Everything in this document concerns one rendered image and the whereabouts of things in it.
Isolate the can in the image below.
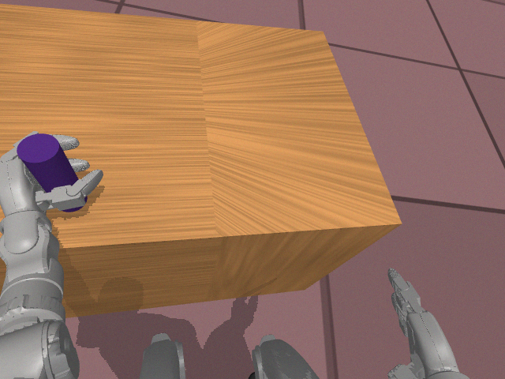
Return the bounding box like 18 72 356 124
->
17 133 88 212

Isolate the right robot hand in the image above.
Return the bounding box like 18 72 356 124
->
387 268 460 379

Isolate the left robot hand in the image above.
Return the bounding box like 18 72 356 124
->
0 131 103 217

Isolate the left robot arm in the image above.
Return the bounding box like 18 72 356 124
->
0 210 80 379

